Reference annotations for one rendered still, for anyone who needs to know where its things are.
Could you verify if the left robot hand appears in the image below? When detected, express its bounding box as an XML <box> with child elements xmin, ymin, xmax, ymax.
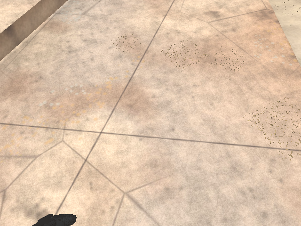
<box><xmin>32</xmin><ymin>214</ymin><xmax>77</xmax><ymax>226</ymax></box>

